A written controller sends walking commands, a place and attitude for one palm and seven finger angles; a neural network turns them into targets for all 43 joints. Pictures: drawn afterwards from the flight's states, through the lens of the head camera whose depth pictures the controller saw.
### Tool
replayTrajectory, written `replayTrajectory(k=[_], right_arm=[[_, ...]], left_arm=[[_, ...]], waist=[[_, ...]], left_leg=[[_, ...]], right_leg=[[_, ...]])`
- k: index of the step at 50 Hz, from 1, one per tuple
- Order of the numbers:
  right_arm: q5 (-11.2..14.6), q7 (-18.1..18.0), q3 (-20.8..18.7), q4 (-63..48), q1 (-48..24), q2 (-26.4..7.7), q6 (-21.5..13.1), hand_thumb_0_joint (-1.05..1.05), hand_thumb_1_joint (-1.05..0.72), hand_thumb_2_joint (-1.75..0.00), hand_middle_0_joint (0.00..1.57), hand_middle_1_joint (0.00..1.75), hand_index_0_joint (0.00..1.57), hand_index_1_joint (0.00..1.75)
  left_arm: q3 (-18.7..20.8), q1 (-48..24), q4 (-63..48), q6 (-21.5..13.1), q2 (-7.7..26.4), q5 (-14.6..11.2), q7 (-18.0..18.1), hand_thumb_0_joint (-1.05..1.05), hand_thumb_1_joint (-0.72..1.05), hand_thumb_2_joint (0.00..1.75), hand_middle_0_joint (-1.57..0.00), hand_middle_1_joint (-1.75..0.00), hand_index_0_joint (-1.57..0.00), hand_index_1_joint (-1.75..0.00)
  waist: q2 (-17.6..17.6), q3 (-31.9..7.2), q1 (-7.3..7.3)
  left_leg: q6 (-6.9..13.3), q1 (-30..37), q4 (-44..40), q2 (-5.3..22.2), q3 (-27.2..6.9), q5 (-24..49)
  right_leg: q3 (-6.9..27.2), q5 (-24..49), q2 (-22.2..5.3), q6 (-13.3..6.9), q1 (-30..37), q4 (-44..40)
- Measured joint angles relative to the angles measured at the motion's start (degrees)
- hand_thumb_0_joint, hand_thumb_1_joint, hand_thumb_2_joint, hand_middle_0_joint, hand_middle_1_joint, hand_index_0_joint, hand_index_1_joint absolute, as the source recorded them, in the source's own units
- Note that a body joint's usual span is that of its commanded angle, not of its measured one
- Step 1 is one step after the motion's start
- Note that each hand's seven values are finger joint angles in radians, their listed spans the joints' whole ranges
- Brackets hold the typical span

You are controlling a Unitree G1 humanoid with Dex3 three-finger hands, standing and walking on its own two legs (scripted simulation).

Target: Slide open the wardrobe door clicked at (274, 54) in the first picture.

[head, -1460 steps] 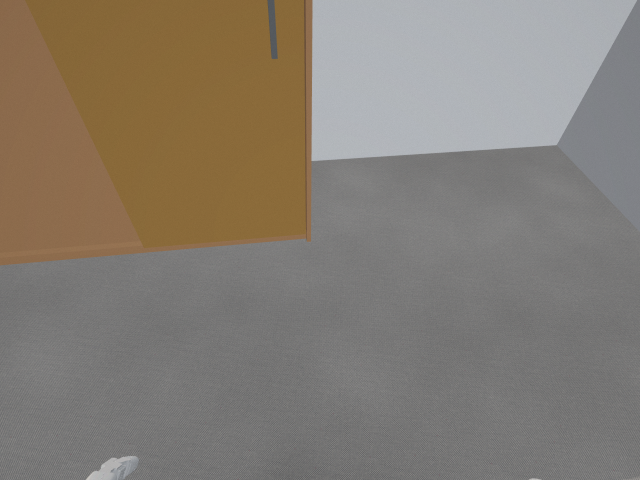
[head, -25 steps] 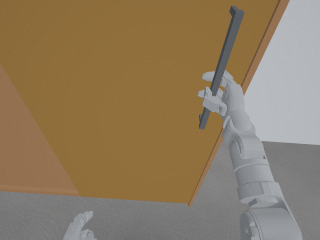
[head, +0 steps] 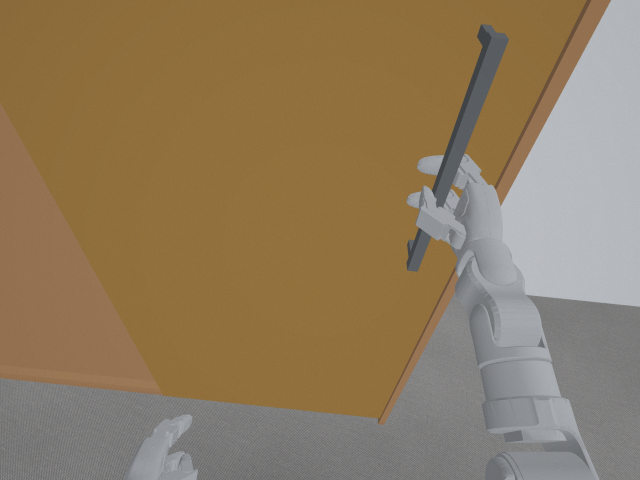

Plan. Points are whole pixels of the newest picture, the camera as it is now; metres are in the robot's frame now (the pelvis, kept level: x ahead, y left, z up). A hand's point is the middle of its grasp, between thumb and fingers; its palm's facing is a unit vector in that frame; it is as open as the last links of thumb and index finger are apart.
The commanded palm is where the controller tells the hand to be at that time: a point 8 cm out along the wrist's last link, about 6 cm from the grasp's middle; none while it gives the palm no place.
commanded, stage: tug the door sideways, standing still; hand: right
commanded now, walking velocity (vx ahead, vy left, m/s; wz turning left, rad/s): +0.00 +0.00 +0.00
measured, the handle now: (442, 172) +0.45 -0.11 +0.19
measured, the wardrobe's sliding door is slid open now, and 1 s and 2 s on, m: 0.00 0.00 0.02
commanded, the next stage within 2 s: step sideways, sliding the door along in 1.02 s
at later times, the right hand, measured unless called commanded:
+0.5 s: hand (421, 211) +0.39 -0.08 +0.17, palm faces +0.05 +1.00 -0.03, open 5.4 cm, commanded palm +0.37 -0.09 +0.17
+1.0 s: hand (419, 212) +0.39 -0.08 +0.17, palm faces +0.06 +1.00 -0.07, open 5.6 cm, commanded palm +0.37 -0.08 +0.17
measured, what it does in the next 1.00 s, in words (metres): stands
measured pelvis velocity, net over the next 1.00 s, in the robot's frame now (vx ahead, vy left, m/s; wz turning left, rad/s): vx -0.03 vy -0.01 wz -0.08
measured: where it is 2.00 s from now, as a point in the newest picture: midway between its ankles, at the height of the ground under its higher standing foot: outside the picture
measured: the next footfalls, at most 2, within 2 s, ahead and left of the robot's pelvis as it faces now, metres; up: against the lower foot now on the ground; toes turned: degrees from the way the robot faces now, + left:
left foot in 1.56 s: +0.10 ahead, +0.25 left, +0.00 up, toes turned -2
right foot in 1.74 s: +0.02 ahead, +0.00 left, +0.00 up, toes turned -16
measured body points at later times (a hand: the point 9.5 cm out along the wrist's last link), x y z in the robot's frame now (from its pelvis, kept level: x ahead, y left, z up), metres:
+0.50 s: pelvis +0.00 -0.01 +0.00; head +0.00 +0.01 +0.45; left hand +0.18 +0.19 -0.11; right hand +0.38 -0.14 +0.18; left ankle +0.00 +0.09 -0.74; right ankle -0.05 -0.10 -0.74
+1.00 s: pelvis -0.03 -0.01 -0.01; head -0.02 +0.01 +0.44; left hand +0.11 +0.21 -0.14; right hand +0.38 -0.14 +0.18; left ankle +0.00 +0.09 -0.74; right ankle -0.05 -0.10 -0.74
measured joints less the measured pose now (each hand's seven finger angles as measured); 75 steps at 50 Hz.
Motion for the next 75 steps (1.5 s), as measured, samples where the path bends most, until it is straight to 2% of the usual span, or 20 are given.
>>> replayTrajectory(k=[8, 14, 18, 28, 37, 46, 57, 58, 61, 64, 66, 68, 75], right_arm=[[-0.3, -0.1, 1.5, -7.5, 4.0, 0.6, 3.0, 0.01, -0.81, -0.81, 0.3, 1.36, 0.29, 1.35], [-0.9, -1.5, 4.5, -5.8, -0.1, 1.9, 5.3, 0.02, -0.79, -0.84, 0.35, 1.37, 0.34, 1.36], [-1.0, -2.9, 5.3, -2.8, -2.5, 3.0, 5.0, 0.02, -0.78, -0.85, 0.37, 1.37, 0.36, 1.38], [-1.6, -5.5, 6.4, 6.9, -8.6, 3.8, 0.8, 0.01, -0.8, -0.84, 0.36, 1.37, 0.32, 1.39], [-1.0, -6.9, 7.7, 14.2, -13.3, 3.7, -3.4, 0.01, -0.82, -0.83, 0.34, 1.37, 0.27, 1.39], [0.0, -6.6, 8.0, 19.7, -16.0, 3.0, -6.7, 0.01, -0.82, -0.83, 0.34, 1.38, 0.26, 1.4], [0.8, -6.0, 7.9, 23.0, -17.5, 2.4, -8.8, 0.01, -0.82, -0.84, 0.35, 1.38, 0.26, 1.4], [0.4, -5.0, 7.3, 22.8, -17.2, 1.8, -9.4, 0.01, -0.81, -0.84, 0.35, 1.38, 0.26, 1.4], [-1.0, -2.9, 6.7, 21.4, -15.1, -1.4, -14.1, 0.0, -0.78, -0.84, 0.37, 1.39, 0.28, 1.4], [-0.8, -2.6, 6.6, 18.0, -13.2, -3.5, -17.1, -0.01, -0.77, -0.85, 0.4, 1.39, 0.28, 1.4], [-0.8, -2.4, 6.6, 15.6, -12.1, -3.9, -17.9, -0.01, -0.77, -0.85, 0.42, 1.39, 0.28, 1.4], [-0.8, -2.2, 6.5, 13.3, -11.4, -3.7, -18.3, -0.01, -0.77, -0.85, 0.43, 1.4, 0.28, 1.4], [-1.0, -2.9, 5.2, 6.0, -10.5, -3.7, -19.1, 0.0, -0.79, -0.86, 0.45, 1.4, 0.28, 1.4]], left_arm=[[0.3, -0.4, -1.1, 1.3, 0.2, 0.1, -0.4, 0.01, 0.91, 0.9, -0.2, -0.3, -0.2, -0.3], [0.5, -1.9, 0.6, 1.3, 0.4, 0.4, 0.3, 0.01, 0.91, 0.9, -0.2, -0.3, -0.2, -0.3], [0.5, -2.7, 1.2, 0.9, 0.0, 0.7, 0.2, 0.01, 0.91, 0.9, -0.2, -0.3, -0.2, -0.3], [-0.1, -1.9, 2.3, -0.4, -1.8, 0.7, -0.7, 0.01, 0.91, 0.9, -0.2, -0.3, -0.2, -0.3], [0.2, 0.9, 4.8, -2.3, -1.5, 0.6, -1.4, 0.01, 0.91, 0.9, -0.2, -0.3, -0.2, -0.3], [0.5, 2.6, 6.9, -4.6, -0.8, 0.6, -1.4, 0.01, 0.91, 0.9, -0.2, -0.3, -0.2, -0.3], [0.6, 1.9, 6.8, -6.8, -0.2, 0.4, -1.4, 0.01, 0.91, 0.9, -0.2, -0.3, -0.2, -0.3], [0.2, 1.4, 6.8, -6.8, -0.1, 0.4, -1.0, 0.01, 0.91, 0.9, -0.2, -0.3, -0.2, -0.3], [-0.1, -0.6, 5.7, -6.4, -0.6, 0.5, 0.9, 0.01, 0.91, 0.9, -0.2, -0.3, -0.2, -0.3], [0.4, -1.1, 4.3, -6.7, -1.5, 1.0, 2.5, 0.01, 0.91, 0.9, -0.2, -0.3, -0.2, -0.3], [1.0, -1.0, 4.5, -6.9, -2.1, 1.2, 2.7, 0.01, 0.91, 0.9, -0.2, -0.3, -0.2, -0.3], [1.3, -0.8, 4.8, -6.7, -2.3, 1.3, 2.4, 0.01, 0.91, 0.9, -0.2, -0.3, -0.2, -0.3], [1.3, -0.9, 3.1, -6.7, -3.4, 0.8, 0.5, 0.01, 0.91, 0.9, -0.21, -0.3, -0.2, -0.3]], waist=[[0.0, -0.3, -0.28], [0.3, 0.6, -1.75], [0.1, 0.6, -2.25], [0.3, 1.4, -2.25], [0.2, 2.1, -2.26], [0.3, 1.9, -2.28], [0.5, 1.8, -2.45], [0.5, 1.9, -2.26], [0.9, 3.1, -1.45], [1.3, 4.9, -1.3], [0.7, 6.2, -1.63], [-0.3, 7.7, -2.51], [-1.4, 13.3, -7.06]], left_leg=[[-0.1, 0.7, 0.1, 0.0, 0.1, -1.2], [-0.3, 0.7, 1.0, 0.6, 2.0, -2.1], [-0.4, 0.1, 1.7, 1.3, 2.7, -2.2], [-0.6, -1.5, 3.5, 2.3, 3.5, -2.0], [-0.7, -3.2, 4.9, 2.9, 4.0, -1.6], [-0.7, -4.5, 5.9, 3.2, 3.9, -1.5], [-0.4, -5.3, 6.6, 3.1, 3.9, -1.5], [-0.5, -5.5, 6.7, 3.0, 3.8, -1.5], [-0.5, -6.6, 8.2, 2.6, 2.5, -1.9], [-1.0, -9.4, 17.4, 1.9, 0.2, -7.3], [-1.1, -11.2, 25.4, 1.1, -1.0, -11.8], [-1.2, -12.3, 29.0, 0.8, -1.5, -13.2], [-2.2, -11.1, 19.7, 4.1, -1.5, -7.1]], right_leg=[[0.2, -1.0, 0.0, 0.0, 0.5, 0.3], [2.1, -1.7, 0.5, -0.2, -0.4, 1.7], [2.9, -1.4, 1.0, -0.3, -1.2, 2.3], [3.6, -0.7, 1.9, -0.5, -3.0, 3.9], [4.0, -0.3, 2.5, -0.7, -5.0, 5.5], [3.9, 0.0, 2.7, -0.7, -6.2, 6.2], [3.9, 0.0, 2.5, -0.5, -6.9, 6.7], [3.7, 0.0, 2.5, -0.5, -7.0, 6.7], [2.4, -0.5, 2.1, -0.5, -7.2, 7.3], [1.8, -1.5, 1.8, -0.4, -7.3, 8.6], [2.5, -1.6, 0.9, 0.0, -6.8, 8.3], [3.7, -1.4, -0.5, 0.9, -6.1, 7.6], [6.5, -3.4, -6.3, 5.5, -4.1, 9.0]])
